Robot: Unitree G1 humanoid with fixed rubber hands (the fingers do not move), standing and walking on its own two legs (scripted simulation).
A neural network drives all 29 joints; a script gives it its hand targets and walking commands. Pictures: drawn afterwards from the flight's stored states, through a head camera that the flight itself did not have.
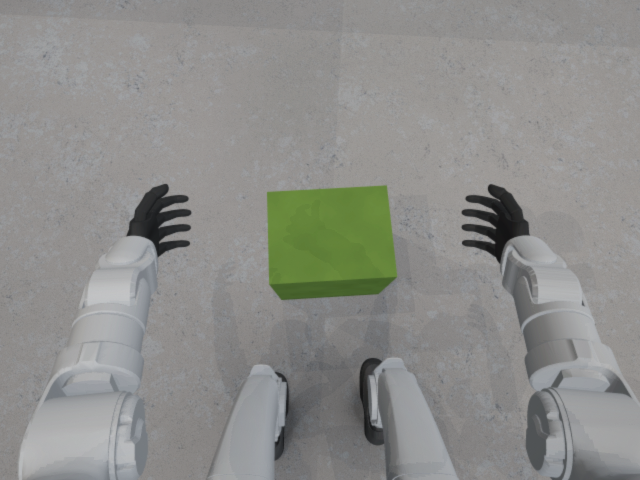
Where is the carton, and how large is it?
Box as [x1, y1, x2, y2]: [267, 185, 396, 299]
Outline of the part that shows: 386,185 267,192 269,284 281,299 378,293 396,277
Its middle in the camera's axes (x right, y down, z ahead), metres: +0.02 +0.03 +0.97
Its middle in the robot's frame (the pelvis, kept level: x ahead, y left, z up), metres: +0.50 -0.01 -0.54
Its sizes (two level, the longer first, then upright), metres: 0.269 0.208 0.274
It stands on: the floor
